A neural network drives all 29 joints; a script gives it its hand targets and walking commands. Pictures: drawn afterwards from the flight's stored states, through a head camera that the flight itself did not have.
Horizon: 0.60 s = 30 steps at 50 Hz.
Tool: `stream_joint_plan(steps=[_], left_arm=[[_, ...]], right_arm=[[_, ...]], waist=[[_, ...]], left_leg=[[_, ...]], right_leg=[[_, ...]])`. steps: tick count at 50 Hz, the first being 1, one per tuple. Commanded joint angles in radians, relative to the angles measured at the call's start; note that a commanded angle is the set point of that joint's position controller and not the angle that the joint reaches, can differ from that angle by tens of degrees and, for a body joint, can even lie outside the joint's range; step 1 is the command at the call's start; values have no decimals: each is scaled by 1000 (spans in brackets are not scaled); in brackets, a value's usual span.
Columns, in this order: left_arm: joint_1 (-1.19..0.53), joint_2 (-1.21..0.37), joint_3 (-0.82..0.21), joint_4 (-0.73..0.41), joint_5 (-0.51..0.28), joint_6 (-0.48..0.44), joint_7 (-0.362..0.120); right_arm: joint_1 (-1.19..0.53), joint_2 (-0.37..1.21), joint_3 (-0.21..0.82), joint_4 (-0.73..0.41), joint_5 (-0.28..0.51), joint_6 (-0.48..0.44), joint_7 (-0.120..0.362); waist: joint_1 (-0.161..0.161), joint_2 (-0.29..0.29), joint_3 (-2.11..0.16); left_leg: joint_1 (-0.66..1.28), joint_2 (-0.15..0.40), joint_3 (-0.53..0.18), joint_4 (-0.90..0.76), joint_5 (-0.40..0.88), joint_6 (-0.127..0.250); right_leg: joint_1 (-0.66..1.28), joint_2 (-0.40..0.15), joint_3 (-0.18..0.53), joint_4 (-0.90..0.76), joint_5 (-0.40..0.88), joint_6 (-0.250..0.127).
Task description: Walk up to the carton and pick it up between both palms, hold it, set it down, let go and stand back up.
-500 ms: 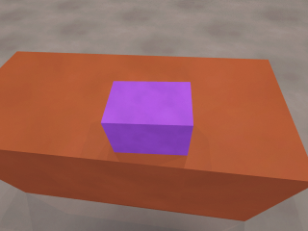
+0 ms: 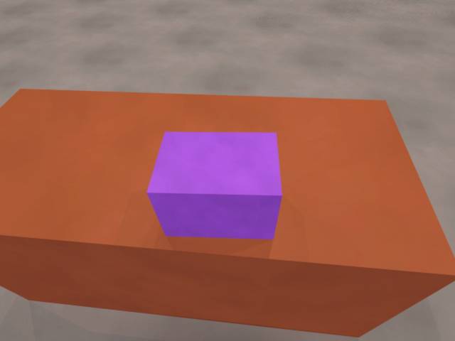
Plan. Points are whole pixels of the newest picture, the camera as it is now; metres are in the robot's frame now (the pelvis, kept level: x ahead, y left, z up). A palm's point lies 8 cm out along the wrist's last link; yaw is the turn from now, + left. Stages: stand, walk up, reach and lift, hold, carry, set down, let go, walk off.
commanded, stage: walk up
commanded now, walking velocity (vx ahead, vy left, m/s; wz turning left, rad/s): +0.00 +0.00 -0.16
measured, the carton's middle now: (219, 185) +0.45 +0.04 -0.03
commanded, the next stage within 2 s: stand in 0.86 s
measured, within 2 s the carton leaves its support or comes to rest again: neither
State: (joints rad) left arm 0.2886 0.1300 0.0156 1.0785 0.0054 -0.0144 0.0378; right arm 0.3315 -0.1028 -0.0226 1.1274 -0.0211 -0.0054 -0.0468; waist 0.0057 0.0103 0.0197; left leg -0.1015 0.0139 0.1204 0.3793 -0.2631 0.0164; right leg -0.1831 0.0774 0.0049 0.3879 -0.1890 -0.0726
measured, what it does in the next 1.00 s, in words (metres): stands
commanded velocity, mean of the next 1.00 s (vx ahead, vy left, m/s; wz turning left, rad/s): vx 0.00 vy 0.00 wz -0.01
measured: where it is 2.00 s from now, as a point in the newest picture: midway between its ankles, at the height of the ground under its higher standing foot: outside the picture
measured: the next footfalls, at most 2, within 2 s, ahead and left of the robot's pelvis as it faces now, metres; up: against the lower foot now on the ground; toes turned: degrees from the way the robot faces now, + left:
none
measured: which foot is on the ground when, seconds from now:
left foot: down 0.00-1.00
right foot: down 0.00-1.00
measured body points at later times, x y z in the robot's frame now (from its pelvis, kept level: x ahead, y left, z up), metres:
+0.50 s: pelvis +0.00 +0.02 +0.00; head +0.01 +0.02 +0.45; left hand -0.01 +0.23 -0.16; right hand -0.03 -0.18 -0.16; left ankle -0.04 +0.10 -0.74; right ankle +0.01 -0.07 -0.74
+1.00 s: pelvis +0.00 +0.03 +0.00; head +0.01 +0.03 +0.45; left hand -0.01 +0.24 -0.16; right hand -0.03 -0.17 -0.17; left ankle -0.04 +0.10 -0.74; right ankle +0.01 -0.07 -0.74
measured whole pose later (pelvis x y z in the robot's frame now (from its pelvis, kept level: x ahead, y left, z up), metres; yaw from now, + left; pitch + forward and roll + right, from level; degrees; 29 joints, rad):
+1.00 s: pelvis +0.00 +0.03 +0.00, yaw -1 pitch -2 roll +0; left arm 0.30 0.10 0.01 1.13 0.01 -0.02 0.05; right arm 0.33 -0.11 -0.01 1.13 -0.01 -0.01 -0.05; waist 0.01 0.01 0.04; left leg -0.07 -0.04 0.16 0.37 -0.27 0.07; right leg -0.20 0.03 0.05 0.45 -0.22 -0.02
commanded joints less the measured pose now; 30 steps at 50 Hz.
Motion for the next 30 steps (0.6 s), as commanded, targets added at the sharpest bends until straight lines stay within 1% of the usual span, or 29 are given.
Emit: stream_joint_plan(steps=[1, 2, 3, 4, 5, 7, 8, 10, 11, 13, 16, 18, 21, 22, 23, 24, 25, 26, 27, 29, 30], left_arm=[[-26, 118, 25, -75, 3, -4, -3], [-27, 110, 24, -82, 5, -4, -3], [-16, 102, 22, -82, 6, -4, -3], [-1, 94, 20, -79, 7, -4, -2], [54, 56, 7, -38, 4, -5, -2], [76, 56, 4, -25, 7, -9, 3], [84, 58, 3, -16, 6, -10, 5], [96, 72, 2, -2, 6, -8, 7], [94, 73, 0, 1, 5, -7, 8], [82, 71, -3, 5, 3, -3, 8], [91, 61, -7, 19, 1, 1, 6], [93, 51, -10, 27, -1, 1, 4], [89, 57, -12, 34, -2, -2, 3], [82, 61, 5, 31, 5, -8, 4], [79, 68, 6, 29, 9, -12, 4], [76, 65, 8, 30, 7, -13, 5], [79, 57, 4, 33, 4, -14, 6], [72, 51, 5, 33, 4, -14, 6], [78, 51, 8, 34, 6, -15, 7], [92, 45, 5, 41, 6, -17, 8], [86, 43, 7, 41, 7, -16, 10]], right_arm=[[87, -100, -30, -28, 3, -3, -18], [95, -94, -31, -28, 3, -1, -18], [89, -98, -33, -31, 2, 0, -18], [82, -102, -36, -37, 1, 1, -19], [105, -43, -15, -15, -1, -1, -8], [99, -46, -12, -16, 2, -9, 0], [90, -54, -12, -13, 5, -11, 0], [74, -80, -15, -14, 6, -11, -2], [77, -81, -13, -12, 6, -12, -1], [94, -71, -8, 2, 4, -9, 1], [103, -65, -3, 15, 0, -6, 1], [113, -61, 0, 22, 0, -5, 1], [119, -60, 1, 27, 2, -9, 0], [112, -72, 3, 21, 13, -10, 1], [110, -77, 4, 19, 16, -11, 1], [113, -67, 5, 19, 18, -13, -1], [108, -71, 5, 13, 16, -12, 0], [107, -74, 2, 6, 13, -12, -2], [101, -72, 0, 8, 12, -12, -2], [90, -73, -3, 4, 9, -9, -3], [95, -75, -1, 6, 9, -8, -4]], waist=[[-23, -24, 66], [-24, -22, 59], [-20, -17, 46], [-18, -13, 26], [-12, -6, -16], [-8, -1, -48], [-2, -7, -48], [4, -17, -30], [1, -17, -15], [-3, -9, 38], [1, 2, 106], [-2, 6, 120], [-5, -4, 107], [5, 50, 110], [8, 60, 86], [1, 47, 82], [3, 46, 62], [1, 16, 60], [7, -2, 61], [4, -11, 39], [4, -36, 41]], left_leg=[[-1, 119, -85, 1, 6, 18], [-4, 119, -88, 0, -4, 25], [12, 122, -91, 3, 4, 32], [33, 130, -95, 6, 27, 40], [30, 128, -120, -45, 58, 58], [-15, 120, -111, -41, 120, 52], [-11, 109, -102, -44, 129, 44], [23, 109, -99, -47, 163, 39], [19, 112, -102, -52, 167, 39], [-17, 111, -107, -73, 129, 37], [-24, 111, -109, -90, 95, 36], [-26, 111, -111, -96, 84, 36], [-14, 112, -113, -101, 83, 39], [1, 99, -107, -94, 84, 34], [6, 108, -105, -95, 105, 33], [17, 110, -111, -98, 116, 35], [15, 112, -115, -97, 103, 40], [11, 118, -117, -99, 110, 44], [15, 117, -119, -95, 111, 46], [48, 112, -102, -72, 137, 47], [39, 110, -110, -71, 133, 53]], right_leg=[[-177, -163, 190, -43, -6, -8], [-184, -159, 192, -38, -35, -8], [-198, -155, 195, -28, -37, -7], [-205, -150, 192, -12, -12, -8], [-126, -133, 170, -51, 15, -12], [-4, -147, 156, -35, 155, -14], [11, -154, 158, -30, 198, -15], [-5, -156, 154, -28, 251, -15], [-9, -155, 149, -34, 251, -14], [-17, -153, 146, -51, 198, -10], [-66, -147, 148, -72, 124, -3], [-71, -145, 147, -81, 105, 1], [-62, -143, 143, -82, 102, 5], [-71, -143, 148, -50, 108, 1], [-59, -141, 139, -36, 123, 2], [-62, -139, 139, -19, 124, 5], [-61, -137, 129, -21, 112, 6], [-47, -138, 126, -13, 113, 8], [-53, -140, 133, -15, 119, 9], [-64, -148, 136, -8, 150, 8], [-59, -146, 134, -9, 149, 11]])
